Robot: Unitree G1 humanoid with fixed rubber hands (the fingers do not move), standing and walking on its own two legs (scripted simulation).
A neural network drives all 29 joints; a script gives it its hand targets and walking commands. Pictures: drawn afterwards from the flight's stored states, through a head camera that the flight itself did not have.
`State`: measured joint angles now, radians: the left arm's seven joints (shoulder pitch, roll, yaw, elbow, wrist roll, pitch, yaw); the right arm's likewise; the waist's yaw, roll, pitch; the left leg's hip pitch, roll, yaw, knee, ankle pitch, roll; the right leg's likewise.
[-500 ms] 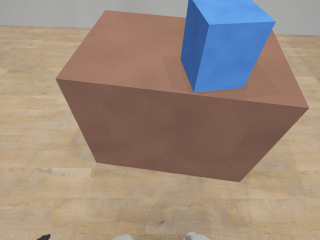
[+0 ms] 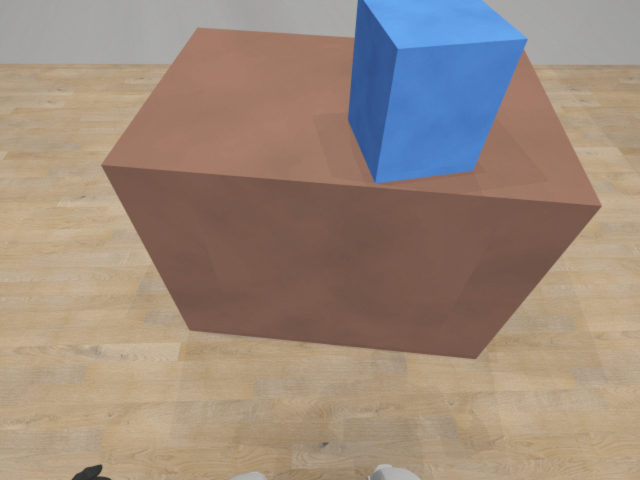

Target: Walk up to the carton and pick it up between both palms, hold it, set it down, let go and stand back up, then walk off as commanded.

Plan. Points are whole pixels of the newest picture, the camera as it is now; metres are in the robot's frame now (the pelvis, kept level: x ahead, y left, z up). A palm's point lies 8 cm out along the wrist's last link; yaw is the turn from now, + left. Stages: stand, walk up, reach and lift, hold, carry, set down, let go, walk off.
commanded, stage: walk up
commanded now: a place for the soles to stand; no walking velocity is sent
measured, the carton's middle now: (419, 87) +0.76 -0.14 +0.10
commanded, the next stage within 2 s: none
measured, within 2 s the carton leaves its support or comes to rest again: neither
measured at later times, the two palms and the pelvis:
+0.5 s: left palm (109, 474) +0.15 +0.28 -0.09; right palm out of the picture +0.11 -0.38 -0.10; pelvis +0.05 -0.05 -0.01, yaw -1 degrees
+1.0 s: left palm (134, 392) +0.25 +0.28 -0.09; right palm (630, 435) +0.21 -0.37 -0.06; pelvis +0.16 -0.04 +0.01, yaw -1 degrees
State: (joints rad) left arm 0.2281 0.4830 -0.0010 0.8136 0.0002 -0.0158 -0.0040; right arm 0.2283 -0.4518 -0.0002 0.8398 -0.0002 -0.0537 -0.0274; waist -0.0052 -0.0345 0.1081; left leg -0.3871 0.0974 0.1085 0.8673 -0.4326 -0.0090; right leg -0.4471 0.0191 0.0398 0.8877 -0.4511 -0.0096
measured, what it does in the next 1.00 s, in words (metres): walks ahead: right foot, then left foot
